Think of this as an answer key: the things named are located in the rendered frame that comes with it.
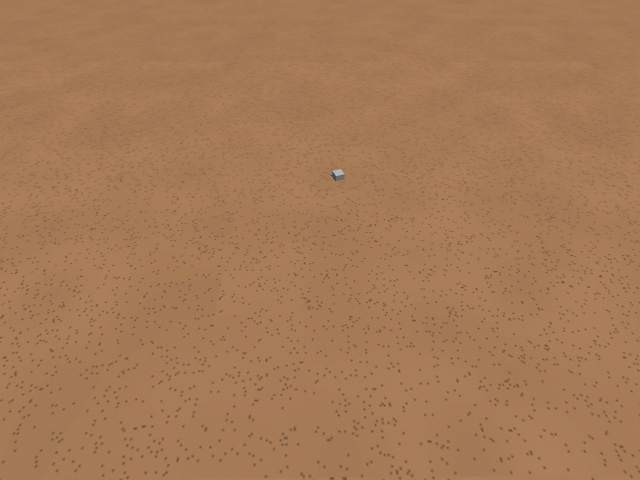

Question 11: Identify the small box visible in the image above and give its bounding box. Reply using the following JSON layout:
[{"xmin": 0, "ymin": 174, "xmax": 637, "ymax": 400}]
[{"xmin": 332, "ymin": 169, "xmax": 345, "ymax": 181}]

